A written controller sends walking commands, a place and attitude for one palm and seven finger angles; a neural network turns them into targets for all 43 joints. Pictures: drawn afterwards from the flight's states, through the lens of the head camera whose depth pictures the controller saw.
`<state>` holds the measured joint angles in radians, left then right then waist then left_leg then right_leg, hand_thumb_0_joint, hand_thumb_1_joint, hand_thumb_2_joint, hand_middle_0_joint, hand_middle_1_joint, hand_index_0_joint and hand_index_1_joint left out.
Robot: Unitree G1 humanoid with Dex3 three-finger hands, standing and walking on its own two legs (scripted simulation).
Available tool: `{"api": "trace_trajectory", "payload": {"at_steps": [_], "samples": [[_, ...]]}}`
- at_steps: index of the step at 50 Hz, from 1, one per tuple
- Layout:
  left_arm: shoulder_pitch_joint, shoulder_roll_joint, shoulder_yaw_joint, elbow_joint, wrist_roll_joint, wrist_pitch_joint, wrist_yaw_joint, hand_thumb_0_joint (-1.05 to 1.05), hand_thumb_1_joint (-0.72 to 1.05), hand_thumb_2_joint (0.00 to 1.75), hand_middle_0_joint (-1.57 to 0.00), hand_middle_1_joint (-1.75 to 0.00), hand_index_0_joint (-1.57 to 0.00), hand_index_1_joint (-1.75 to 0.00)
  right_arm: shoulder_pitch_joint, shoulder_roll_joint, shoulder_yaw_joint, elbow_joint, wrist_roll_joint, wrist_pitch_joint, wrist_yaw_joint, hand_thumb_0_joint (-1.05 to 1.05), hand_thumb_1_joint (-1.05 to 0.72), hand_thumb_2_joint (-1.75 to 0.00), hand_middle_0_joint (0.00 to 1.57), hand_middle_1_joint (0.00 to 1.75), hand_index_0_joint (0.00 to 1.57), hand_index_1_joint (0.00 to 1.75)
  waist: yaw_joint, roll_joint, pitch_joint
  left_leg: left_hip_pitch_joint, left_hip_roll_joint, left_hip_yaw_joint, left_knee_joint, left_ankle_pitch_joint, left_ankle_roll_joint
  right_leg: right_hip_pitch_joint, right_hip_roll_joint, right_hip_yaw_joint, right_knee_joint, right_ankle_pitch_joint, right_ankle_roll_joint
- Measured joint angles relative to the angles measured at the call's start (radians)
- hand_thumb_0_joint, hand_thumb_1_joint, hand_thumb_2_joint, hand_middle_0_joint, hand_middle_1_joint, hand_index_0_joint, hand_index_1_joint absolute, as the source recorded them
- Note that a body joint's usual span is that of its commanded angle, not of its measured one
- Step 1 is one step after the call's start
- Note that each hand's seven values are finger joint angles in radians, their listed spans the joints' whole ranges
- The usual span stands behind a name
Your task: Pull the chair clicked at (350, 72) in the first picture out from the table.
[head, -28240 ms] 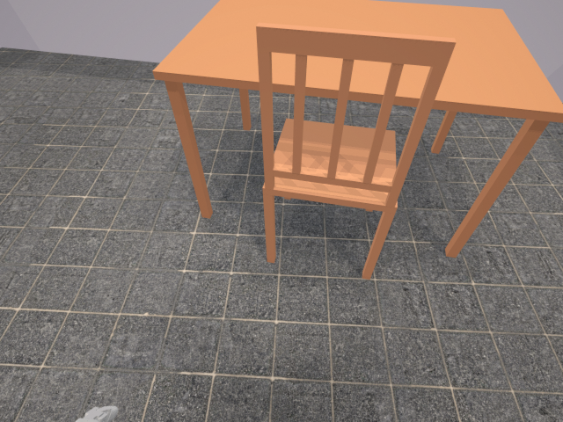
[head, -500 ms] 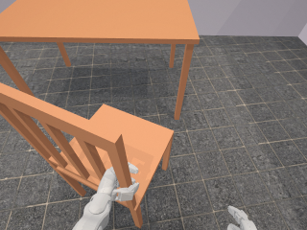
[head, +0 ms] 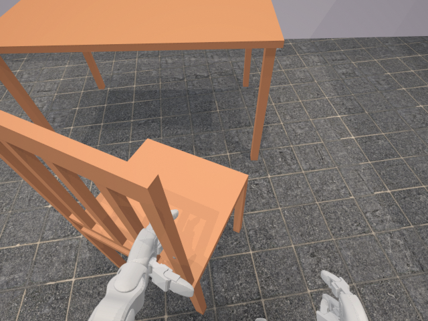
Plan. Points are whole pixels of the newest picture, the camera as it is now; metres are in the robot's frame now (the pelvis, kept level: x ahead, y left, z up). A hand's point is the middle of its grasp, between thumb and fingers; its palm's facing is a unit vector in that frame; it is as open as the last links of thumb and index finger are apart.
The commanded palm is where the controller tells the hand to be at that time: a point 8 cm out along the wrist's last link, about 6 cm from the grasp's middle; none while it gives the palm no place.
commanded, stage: open the thumb and straighten the fingers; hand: left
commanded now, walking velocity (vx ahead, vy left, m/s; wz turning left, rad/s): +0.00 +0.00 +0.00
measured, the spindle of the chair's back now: (94, 208) +0.35 +0.26 -0.02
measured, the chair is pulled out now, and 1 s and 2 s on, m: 0.54 0.54 0.54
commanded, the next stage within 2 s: draw the fingers out of the gap in 0.10 s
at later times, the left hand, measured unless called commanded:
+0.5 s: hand (167, 289) +0.20 +0.09 -0.03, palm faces -0.17 -0.98 -0.07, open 17.4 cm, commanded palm +0.18 +0.14 -0.01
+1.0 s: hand out of the picture +0.13 +0.09 -0.03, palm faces -0.17 -0.99 -0.03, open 17.5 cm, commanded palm +0.11 +0.14 -0.01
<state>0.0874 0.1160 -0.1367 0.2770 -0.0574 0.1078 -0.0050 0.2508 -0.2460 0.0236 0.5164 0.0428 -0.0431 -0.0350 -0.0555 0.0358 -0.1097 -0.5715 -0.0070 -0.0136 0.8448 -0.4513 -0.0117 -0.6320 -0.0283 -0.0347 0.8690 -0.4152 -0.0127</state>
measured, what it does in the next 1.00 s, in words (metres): stands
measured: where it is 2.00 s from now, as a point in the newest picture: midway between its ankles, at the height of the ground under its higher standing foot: outside the picture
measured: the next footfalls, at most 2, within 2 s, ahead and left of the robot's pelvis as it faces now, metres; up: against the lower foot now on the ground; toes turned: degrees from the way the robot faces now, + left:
none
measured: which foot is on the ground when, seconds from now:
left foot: down 0.00-1.00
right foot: down 0.00-1.00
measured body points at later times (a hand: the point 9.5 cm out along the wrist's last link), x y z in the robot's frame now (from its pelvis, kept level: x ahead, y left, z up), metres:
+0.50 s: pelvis +0.01 +0.00 -0.01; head +0.05 -0.02 +0.44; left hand +0.20 +0.14 -0.03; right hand +0.17 -0.24 -0.08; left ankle -0.02 +0.13 -0.70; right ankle +0.01 -0.11 -0.70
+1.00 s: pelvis +0.00 +0.02 -0.02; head +0.03 +0.01 +0.43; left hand +0.14 +0.14 -0.02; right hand +0.18 -0.22 -0.08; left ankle -0.02 +0.13 -0.70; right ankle +0.01 -0.11 -0.70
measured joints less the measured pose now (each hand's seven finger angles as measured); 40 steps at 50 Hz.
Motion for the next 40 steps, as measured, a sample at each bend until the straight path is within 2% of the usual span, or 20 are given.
{"api": "trace_trajectory", "payload": {"at_steps": [5, 11, 17, 28, 40], "samples": [[0.038, 0.023, -0.009, -0.058, -0.008, 0.014, -0.014, 0.0, -0.53, 0.21, -0.07, -0.21, -0.07, -0.2, -0.002, -0.01, -0.006, -0.015, 0.001, -0.015, -0.008, 0.01, -0.91, -0.9, 0.2, 0.3, 0.2, 0.3, -0.003, 0.007, 0.0, -0.008, 0.004, -0.013, 0.012, -0.008, -0.004, -0.001, 0.003, -0.013, 0.004, -0.007, -0.004], [0.08, 0.022, -0.01, -0.107, -0.007, 0.018, -0.017, -0.01, -0.53, 0.21, -0.03, -0.07, -0.02, -0.06, 0.004, -0.014, -0.007, -0.02, -0.002, -0.025, -0.014, 0.01, -0.91, -0.9, 0.2, 0.3, 0.2, 0.3, -0.004, 0.006, -0.011, -0.012, 0.003, -0.021, 0.019, -0.016, -0.007, -0.001, 0.002, -0.021, 0.01, -0.018, -0.006], [0.164, 0.028, -0.007, -0.174, 0.0, 0.023, -0.032, -0.01, -0.53, 0.21, -0.03, -0.03, -0.01, -0.02, 0.016, -0.009, -0.004, -0.044, -0.002, -0.023, -0.009, 0.01, -0.91, -0.9, 0.2, 0.3, 0.2, 0.3, -0.005, 0.0, -0.021, -0.02, 0.005, -0.02, 0.031, -0.026, -0.008, -0.01, 0.004, -0.02, 0.023, -0.027, -0.007], [0.38, 0.036, -0.063, -0.358, 0.023, 0.017, -0.011, -0.01, -0.53, 0.21, -0.01, -0.01, -0.01, -0.01, 0.032, 0.0, -0.003, -0.086, -0.005, -0.055, -0.019, 0.01, -0.91, -0.9, 0.2, 0.3, 0.2, 0.3, 0.004, 0.009, -0.029, -0.049, -0.002, -0.029, 0.081, -0.048, -0.001, -0.028, -0.003, -0.028, 0.058, -0.045, 0.0], [0.489, 0.036, -0.097, -0.473, 0.052, 0.033, -0.002, -0.01, -0.53, 0.21, -0.01, 0.0, 0.0, 0.0, 0.033, 0.016, 0.005, -0.124, -0.004, -0.064, -0.03, 0.01, -0.91, -0.9, 0.2, 0.3, 0.2, 0.3, 0.009, 0.008, -0.043, -0.091, -0.008, -0.029, 0.14, -0.067, 0.01, -0.062, -0.01, -0.028, 0.102, -0.056, 0.009]]}}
